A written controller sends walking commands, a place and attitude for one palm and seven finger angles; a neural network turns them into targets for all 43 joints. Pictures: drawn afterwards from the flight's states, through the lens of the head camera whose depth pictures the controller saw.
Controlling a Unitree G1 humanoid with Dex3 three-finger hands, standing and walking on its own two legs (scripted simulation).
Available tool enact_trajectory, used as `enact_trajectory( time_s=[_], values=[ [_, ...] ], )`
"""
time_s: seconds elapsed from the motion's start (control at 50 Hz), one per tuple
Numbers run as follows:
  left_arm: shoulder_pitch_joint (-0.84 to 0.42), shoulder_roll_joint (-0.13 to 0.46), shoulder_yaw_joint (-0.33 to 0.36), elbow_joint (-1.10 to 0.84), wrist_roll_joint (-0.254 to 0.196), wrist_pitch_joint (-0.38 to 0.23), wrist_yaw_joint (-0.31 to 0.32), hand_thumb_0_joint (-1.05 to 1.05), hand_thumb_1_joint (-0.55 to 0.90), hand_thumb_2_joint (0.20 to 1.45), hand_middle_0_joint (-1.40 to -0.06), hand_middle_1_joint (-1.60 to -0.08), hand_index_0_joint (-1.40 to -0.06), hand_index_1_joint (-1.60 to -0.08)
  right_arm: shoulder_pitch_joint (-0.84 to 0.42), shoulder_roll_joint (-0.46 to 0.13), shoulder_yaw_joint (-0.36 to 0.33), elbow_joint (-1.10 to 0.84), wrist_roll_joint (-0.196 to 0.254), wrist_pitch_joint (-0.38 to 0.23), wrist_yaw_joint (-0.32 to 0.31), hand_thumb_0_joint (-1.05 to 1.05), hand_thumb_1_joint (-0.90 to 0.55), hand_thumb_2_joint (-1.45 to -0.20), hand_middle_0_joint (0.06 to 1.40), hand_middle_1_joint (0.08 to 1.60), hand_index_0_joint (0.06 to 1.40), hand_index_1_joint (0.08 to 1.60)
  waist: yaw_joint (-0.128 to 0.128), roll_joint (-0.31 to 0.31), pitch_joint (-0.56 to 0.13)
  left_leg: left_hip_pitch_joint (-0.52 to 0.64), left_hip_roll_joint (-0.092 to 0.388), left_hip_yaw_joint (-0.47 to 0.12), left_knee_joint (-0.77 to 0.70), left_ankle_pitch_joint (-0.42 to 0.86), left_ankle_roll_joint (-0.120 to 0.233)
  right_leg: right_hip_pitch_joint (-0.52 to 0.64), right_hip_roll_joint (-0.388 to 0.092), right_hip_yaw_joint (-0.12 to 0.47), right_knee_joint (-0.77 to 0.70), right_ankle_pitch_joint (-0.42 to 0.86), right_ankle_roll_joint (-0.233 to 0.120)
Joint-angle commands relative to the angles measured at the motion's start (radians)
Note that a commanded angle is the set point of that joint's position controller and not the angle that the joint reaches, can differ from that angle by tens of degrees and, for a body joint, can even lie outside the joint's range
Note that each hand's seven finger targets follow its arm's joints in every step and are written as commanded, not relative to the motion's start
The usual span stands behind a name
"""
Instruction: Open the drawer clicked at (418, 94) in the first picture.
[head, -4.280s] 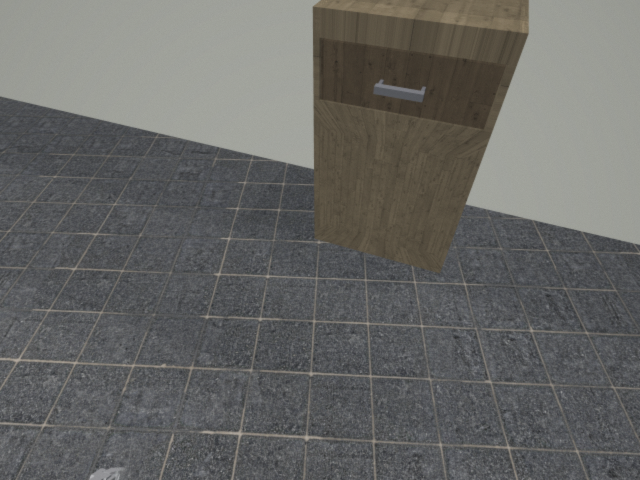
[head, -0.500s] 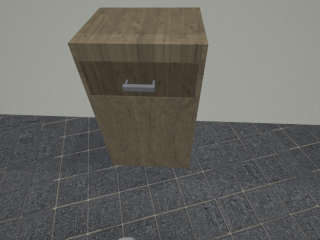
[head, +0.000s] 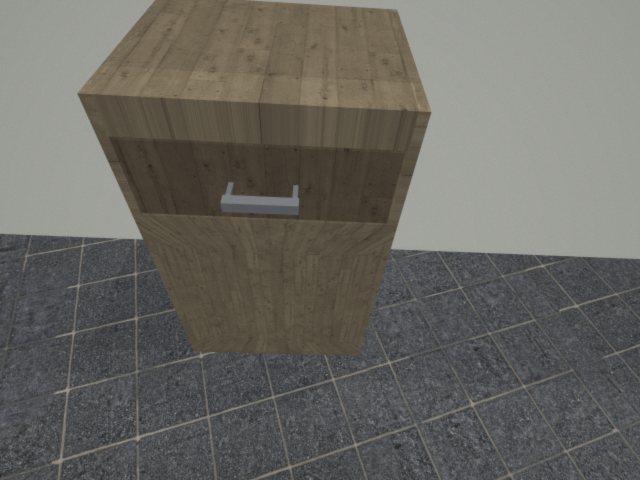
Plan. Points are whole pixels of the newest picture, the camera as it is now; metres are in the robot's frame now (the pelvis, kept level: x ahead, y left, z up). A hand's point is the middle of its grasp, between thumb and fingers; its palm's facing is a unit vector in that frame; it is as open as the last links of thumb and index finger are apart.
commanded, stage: come to a stop and stand still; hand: left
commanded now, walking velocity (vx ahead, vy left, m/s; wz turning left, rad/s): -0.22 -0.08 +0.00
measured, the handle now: (262, 196) +0.58 +0.15 -0.02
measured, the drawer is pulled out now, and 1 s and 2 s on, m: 0.00 0.00 0.00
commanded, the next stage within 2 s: look again from close up in 1.44 s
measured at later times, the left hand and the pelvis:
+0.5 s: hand out of the picture +0.11 +0.16 -0.18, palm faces +0.07 -0.98 -0.18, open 7.4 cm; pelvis +0.02 -0.02 -0.01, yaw +3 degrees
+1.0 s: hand out of the picture -0.03 +0.15 -0.17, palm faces +0.04 -0.98 -0.18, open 7.4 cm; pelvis -0.01 -0.01 +0.01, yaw +1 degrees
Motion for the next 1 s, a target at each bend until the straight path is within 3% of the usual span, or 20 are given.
enact_trajectory(
  time_s=[0.0,0.04,0.12,0.16,0.2,0.24,0.3,0.38,0.44,0.46,0.48,0.5,0.52,0.56,0.6,0.68,0.72,0.78,0.82,0.98],
  values=[
    [0.060,-0.017,-0.004,-0.043,0.004,0.007,-0.003,0.000,0.900,0.900,-0.200,-0.300,-0.200,-0.300,0.101,-0.098,0.004,0.000,-0.005,0.017,0.005,0.000,-0.900,-0.900,0.200,0.300,0.200,0.300,0.000,0.145,0.026,-0.061,0.247,-0.187,-0.266,0.229,0.108,0.054,-0.022,0.016,-0.207,0.070,0.022],
    [0.024,-0.004,-0.010,-0.056,0.000,0.014,0.005,0.000,0.900,0.900,-0.200,-0.300,-0.200,-0.300,0.090,-0.114,0.004,0.001,-0.006,0.025,0.002,0.000,-0.900,-0.900,0.200,0.300,0.200,0.300,0.001,0.160,0.007,-0.022,0.243,-0.172,-0.216,0.363,0.102,0.102,-0.006,0.005,-0.325,0.112,0.034],
    [0.016,0.080,0.003,-0.069,0.001,0.017,0.011,0.000,0.900,0.900,-0.200,-0.300,-0.200,-0.300,0.078,-0.128,-0.006,0.008,0.002,0.052,0.002,0.000,-0.900,-0.900,0.200,0.300,0.200,0.300,0.029,0.127,0.017,-0.041,0.185,-0.133,-0.090,0.263,0.025,0.235,0.002,0.000,-0.575,0.292,0.032],
    [-0.026,0.172,0.009,-0.092,0.005,0.009,0.019,0.000,0.900,0.900,-0.200,-0.300,-0.200,-0.300,0.123,-0.081,-0.002,0.006,0.012,0.063,0.012,0.000,-0.900,-0.900,0.200,0.300,0.200,0.300,-0.001,-0.009,-0.001,-0.087,0.084,-0.090,-0.007,0.009,-0.043,0.260,-0.136,0.148,-0.607,0.559,-0.027],
    [-0.064,0.221,0.023,-0.113,0.000,0.007,0.020,0.000,0.900,0.900,-0.200,-0.300,-0.200,-0.300,0.169,-0.065,-0.002,0.014,0.009,0.092,0.013,0.000,-0.900,-0.900,0.200,0.300,0.200,0.300,-0.015,-0.192,-0.047,-0.045,0.017,-0.059,0.132,-0.170,-0.069,0.217,-0.237,0.228,-0.668,0.656,-0.120],
    [-0.087,0.210,0.027,-0.126,-0.001,0.012,0.027,0.000,0.900,0.900,-0.200,-0.300,-0.200,-0.300,0.162,-0.079,-0.010,0.004,0.008,0.104,0.009,0.000,-0.900,-0.900,0.200,0.300,0.200,0.300,0.003,-0.193,-0.067,-0.086,0.010,-0.115,0.322,-0.302,-0.067,0.236,-0.272,0.249,-0.690,0.758,-0.185],
    [-0.124,0.213,0.041,-0.148,0.005,0.022,0.040,0.000,0.900,0.900,-0.200,-0.300,-0.200,-0.300,0.159,-0.082,-0.013,-0.007,0.014,0.109,0.008,0.000,-0.900,-0.900,0.200,0.300,0.200,0.300,0.012,-0.133,-0.116,-0.154,-0.003,-0.168,0.445,-0.324,-0.074,0.331,-0.276,0.196,-0.635,0.881,-0.210],
    [-0.155,0.218,0.049,-0.169,0.010,0.030,0.039,0.000,0.900,0.900,-0.200,-0.300,-0.200,-0.300,0.163,-0.072,-0.011,-0.024,0.014,0.110,0.011,0.000,-0.900,-0.900,0.200,0.300,0.200,0.300,0.001,-0.144,-0.127,-0.105,-0.010,-0.157,0.305,-0.266,-0.084,0.299,-0.250,0.166,-0.641,0.742,-0.187],
    [-0.186,0.196,0.047,-0.172,0.000,0.040,0.034,0.000,0.900,0.900,-0.200,-0.300,-0.200,-0.300,0.249,-0.064,-0.006,0.002,0.010,0.098,0.013,0.000,-0.900,-0.900,0.200,0.300,0.200,0.300,-0.044,-0.123,-0.117,0.088,-0.012,-0.115,-0.011,-0.028,-0.074,0.156,-0.182,0.137,-0.604,0.427,-0.106],
    [-0.179,0.161,0.038,-0.180,-0.008,0.046,0.028,0.000,0.900,0.900,-0.200,-0.300,-0.200,-0.300,0.254,-0.090,-0.008,0.000,0.007,0.090,0.013,0.000,-0.900,-0.900,0.200,0.300,0.200,0.300,-0.041,-0.020,-0.099,0.128,0.033,-0.172,-0.091,-0.001,-0.055,0.082,-0.114,0.102,-0.548,0.259,-0.063],
    [-0.172,0.109,0.030,-0.195,-0.013,0.053,0.021,0.000,0.900,0.900,-0.200,-0.300,-0.200,-0.300,0.215,-0.151,-0.016,-0.026,-0.003,0.083,0.013,0.000,-0.900,-0.900,0.200,0.300,0.200,0.300,-0.027,0.196,-0.053,0.048,0.192,-0.371,-0.204,0.015,0.010,0.015,-0.007,0.023,-0.456,0.065,-0.004],
    [-0.195,0.094,0.025,-0.207,-0.009,0.058,0.019,0.000,0.900,0.900,-0.200,-0.300,-0.200,-0.300,0.155,-0.192,-0.020,-0.062,-0.007,0.082,0.010,0.000,-0.900,-0.900,0.200,0.300,0.200,0.300,-0.028,0.297,0.005,-0.086,0.298,-0.485,-0.305,-0.012,0.080,0.024,0.044,0.011,-0.305,-0.058,0.018],
    [-0.205,0.102,0.027,-0.191,-0.002,0.067,0.021,0.000,0.900,0.900,-0.200,-0.300,-0.200,-0.300,0.102,-0.182,-0.018,-0.066,-0.006,0.077,0.000,0.000,-0.900,-0.900,0.200,0.300,0.200,0.300,-0.027,0.304,0.030,-0.144,0.291,-0.474,-0.333,-0.024,0.109,0.040,0.040,0.083,-0.186,-0.090,0.012],
    [-0.134,0.095,0.029,-0.146,0.001,0.065,0.013,0.000,0.900,0.900,-0.200,-0.300,-0.200,-0.300,0.033,-0.153,-0.004,-0.066,-0.007,0.076,-0.008,0.000,-0.900,-0.900,0.200,0.300,0.200,0.300,0.018,0.210,0.029,-0.101,0.225,-0.355,-0.281,0.024,0.108,0.023,0.046,0.108,-0.081,-0.028,0.004],
    [-0.100,0.084,0.015,-0.117,0.000,0.053,0.010,0.000,0.900,0.900,-0.200,-0.300,-0.200,-0.300,0.042,-0.144,0.001,-0.054,-0.001,0.069,-0.008,0.000,-0.900,-0.900,0.200,0.300,0.200,0.300,0.010,0.162,0.007,0.012,0.194,-0.295,-0.242,0.148,0.105,0.003,0.040,0.084,-0.140,-0.015,0.014],
    [-0.110,0.063,-0.013,-0.101,-0.007,0.038,0.015,0.000,0.900,0.900,-0.200,-0.300,-0.200,-0.300,0.122,-0.152,-0.002,-0.003,0.002,0.065,-0.007,0.000,-0.900,-0.900,0.200,0.300,0.200,0.300,-0.029,0.150,-0.038,0.154,0.203,-0.312,-0.193,0.321,0.117,0.093,0.035,0.047,-0.432,-0.021,0.025],
    [-0.054,0.067,-0.017,-0.071,-0.009,0.026,0.020,0.000,0.900,0.900,-0.200,-0.300,-0.200,-0.300,0.130,-0.148,0.001,0.013,0.011,0.060,-0.005,0.000,-0.900,-0.900,0.200,0.300,0.200,0.300,-0.011,0.122,-0.068,0.174,0.174,-0.284,-0.135,0.408,0.082,0.191,0.032,0.042,-0.631,0.136,0.025],
    [-0.024,0.119,-0.026,-0.033,-0.011,0.006,0.029,0.000,0.900,0.900,-0.200,-0.300,-0.200,-0.300,0.118,-0.102,0.015,0.018,0.025,0.054,0.005,0.000,-0.900,-0.900,0.200,0.300,0.200,0.300,-0.027,0.051,-0.049,0.101,0.080,-0.219,-0.123,0.185,-0.016,0.261,-0.079,0.144,-0.704,0.389,-0.019],
    [-0.044,0.106,-0.028,-0.024,-0.010,-0.001,0.028,0.000,0.900,0.900,-0.200,-0.300,-0.200,-0.300,0.117,-0.106,0.018,0.035,0.016,0.065,0.006,0.000,-0.900,-0.900,0.200,0.300,0.200,0.300,-0.034,-0.081,-0.031,0.132,0.072,-0.197,-0.121,0.146,-0.028,0.205,-0.057,0.151,-0.703,0.363,-0.028],
    [-0.006,0.085,-0.037,-0.005,-0.013,0.006,0.029,0.000,0.900,0.900,-0.200,-0.300,-0.200,-0.300,0.132,-0.100,0.035,0.082,0.013,0.068,0.008,0.000,-0.900,-0.900,0.200,0.300,0.200,0.300,-0.022,0.009,0.068,0.090,0.072,-0.210,-0.196,-0.016,-0.026,0.143,-0.027,0.150,-0.767,0.112,-0.021]
  ],
)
